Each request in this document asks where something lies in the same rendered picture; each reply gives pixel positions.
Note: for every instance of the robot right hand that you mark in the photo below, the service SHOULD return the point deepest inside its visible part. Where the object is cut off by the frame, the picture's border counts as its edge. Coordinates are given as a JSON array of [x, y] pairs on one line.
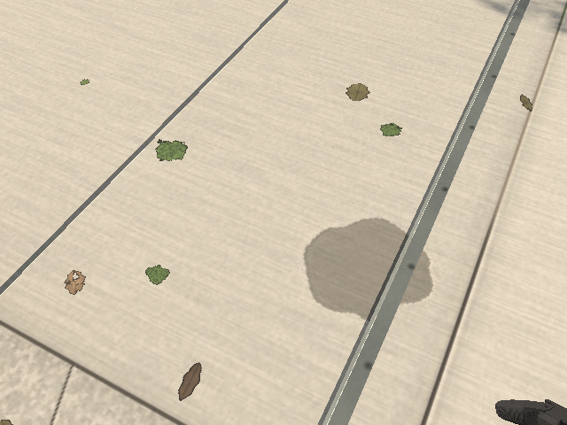
[[526, 412]]

